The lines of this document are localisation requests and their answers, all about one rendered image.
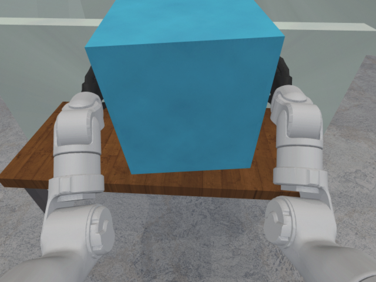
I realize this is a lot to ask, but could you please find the robot right hand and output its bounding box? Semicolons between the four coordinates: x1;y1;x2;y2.
268;57;292;104

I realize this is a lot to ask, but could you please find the table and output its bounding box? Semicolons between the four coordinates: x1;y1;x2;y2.
0;102;300;213

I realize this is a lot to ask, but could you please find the robot right forearm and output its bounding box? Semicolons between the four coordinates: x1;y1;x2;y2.
270;85;337;238

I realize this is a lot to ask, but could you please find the robot left forearm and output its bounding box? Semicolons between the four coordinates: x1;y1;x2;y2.
41;92;105;251

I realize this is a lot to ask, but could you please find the left robot upper arm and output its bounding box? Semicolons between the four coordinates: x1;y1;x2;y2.
0;204;115;282

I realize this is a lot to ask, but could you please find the right robot upper arm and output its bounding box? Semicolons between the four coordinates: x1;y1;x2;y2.
263;196;376;282

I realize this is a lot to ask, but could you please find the carton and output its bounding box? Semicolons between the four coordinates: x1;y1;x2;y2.
85;0;285;174

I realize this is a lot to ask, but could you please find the robot left hand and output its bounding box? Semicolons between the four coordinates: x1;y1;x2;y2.
81;66;106;109

